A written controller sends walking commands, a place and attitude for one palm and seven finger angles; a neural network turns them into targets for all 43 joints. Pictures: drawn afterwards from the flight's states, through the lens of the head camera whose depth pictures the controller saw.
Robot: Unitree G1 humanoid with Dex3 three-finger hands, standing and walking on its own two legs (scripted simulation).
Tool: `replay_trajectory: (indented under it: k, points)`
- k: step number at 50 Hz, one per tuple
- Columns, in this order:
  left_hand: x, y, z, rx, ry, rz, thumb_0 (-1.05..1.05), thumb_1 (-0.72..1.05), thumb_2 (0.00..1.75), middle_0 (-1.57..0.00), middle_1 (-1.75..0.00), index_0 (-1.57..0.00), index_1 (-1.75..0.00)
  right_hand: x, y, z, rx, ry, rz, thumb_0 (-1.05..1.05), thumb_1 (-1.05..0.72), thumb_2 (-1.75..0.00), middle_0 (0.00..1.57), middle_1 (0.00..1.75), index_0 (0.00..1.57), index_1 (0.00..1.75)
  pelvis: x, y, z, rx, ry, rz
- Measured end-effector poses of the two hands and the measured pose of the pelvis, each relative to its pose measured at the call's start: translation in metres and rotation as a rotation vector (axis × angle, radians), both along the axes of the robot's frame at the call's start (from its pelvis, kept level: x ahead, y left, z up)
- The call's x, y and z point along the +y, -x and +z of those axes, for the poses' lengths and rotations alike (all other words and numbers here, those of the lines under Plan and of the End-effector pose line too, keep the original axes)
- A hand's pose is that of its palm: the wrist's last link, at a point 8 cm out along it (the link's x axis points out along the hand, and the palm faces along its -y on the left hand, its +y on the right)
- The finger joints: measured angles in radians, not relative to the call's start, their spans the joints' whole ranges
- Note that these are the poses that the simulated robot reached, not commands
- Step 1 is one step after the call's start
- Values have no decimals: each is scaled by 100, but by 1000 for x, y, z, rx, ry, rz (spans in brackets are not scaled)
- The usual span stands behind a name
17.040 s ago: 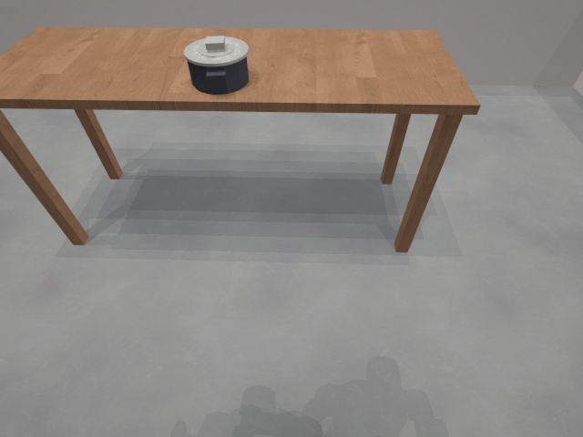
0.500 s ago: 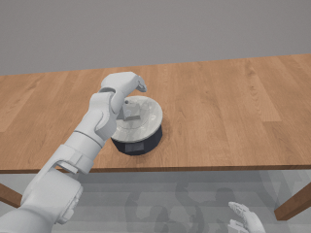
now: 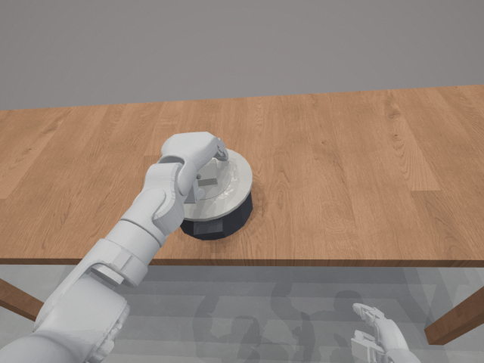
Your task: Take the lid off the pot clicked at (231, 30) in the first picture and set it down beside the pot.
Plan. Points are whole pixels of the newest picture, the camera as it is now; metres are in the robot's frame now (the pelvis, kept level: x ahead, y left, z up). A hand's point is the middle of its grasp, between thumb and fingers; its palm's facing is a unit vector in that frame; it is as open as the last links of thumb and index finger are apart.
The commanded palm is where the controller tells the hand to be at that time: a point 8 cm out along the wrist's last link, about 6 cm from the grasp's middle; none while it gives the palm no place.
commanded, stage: lower the open fingers around the knob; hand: left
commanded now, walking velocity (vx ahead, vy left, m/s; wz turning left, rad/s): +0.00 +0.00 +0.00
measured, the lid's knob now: (203, 172) +0.43 +0.09 +0.08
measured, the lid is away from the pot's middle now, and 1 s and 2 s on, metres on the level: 0.00 0.00 0.01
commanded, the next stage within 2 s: close the fingers and squeeze the knob in 0.16 s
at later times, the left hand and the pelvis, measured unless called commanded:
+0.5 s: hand (195, 174) +0.41 +0.10 +0.10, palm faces -0.27 -0.07 -0.96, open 9.9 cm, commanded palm +0.39 +0.11 +0.16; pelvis +0.00 +0.00 +0.00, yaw +0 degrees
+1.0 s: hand (197, 176) +0.41 +0.09 +0.10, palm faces -0.27 -0.07 -0.96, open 9.1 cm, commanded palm +0.38 +0.11 +0.16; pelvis +0.00 +0.01 +0.00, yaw +0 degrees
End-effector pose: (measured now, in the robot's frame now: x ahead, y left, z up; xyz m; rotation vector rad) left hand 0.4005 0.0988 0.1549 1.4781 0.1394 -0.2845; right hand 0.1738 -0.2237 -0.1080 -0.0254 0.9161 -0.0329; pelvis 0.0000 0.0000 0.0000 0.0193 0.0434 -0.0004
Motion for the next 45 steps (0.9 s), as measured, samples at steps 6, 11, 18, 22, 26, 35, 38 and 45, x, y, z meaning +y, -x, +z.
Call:
replay_trajectory:
  k: [6,11,18,22,26,35,38,45]
  points:
    - [2,-5,-1,9,-12,16,0,-32,146,-82,-8,-83,-8,-3,8,-4,27,3,-15,1,-90,-90,19,30,19,30,0,-3,0,4,0,-1]
    - [4,-7,-1,16,-3,11,0,-32,146,-82,-8,-83,-8,-7,13,-6,45,9,-27,1,-90,-90,19,30,19,30,0,-5,0,4,-1,-3]
    - [7,-7,-1,7,10,4,0,-30,141,-82,-8,-83,-8,-9,15,-6,49,17,-34,1,-91,-90,19,30,19,30,2,-6,0,3,0,-5]
    - [7,-7,-2,2,4,3,0,-25,134,-81,-11,-82,-10,-8,14,-5,50,21,-31,1,-91,-90,19,30,19,30,3,-5,0,5,2,-4]
    - [7,-8,-2,-1,0,2,0,-20,130,-78,-21,-79,-20,-6,12,-4,44,18,-28,1,-91,-90,19,30,19,30,4,-3,0,9,3,-3]
    - [5,-5,-1,0,-6,-1,0,-11,123,-68,-48,-71,-49,4,8,-4,31,-6,-17,1,-91,-90,19,30,19,30,7,-3,0,9,5,-2]
    - [3,-3,-1,-3,-7,-2,0,-8,120,-66,-56,-68,-56,6,7,-5,28,-12,-14,1,-91,-90,19,30,19,30,8,-2,0,8,4,-2]
    - [2,-4,0,6,-3,1,1,-5,114,-65,-70,-65,-68,7,10,-5,35,-4,-11,1,-90,-90,19,30,19,30,7,0,0,7,4,-1]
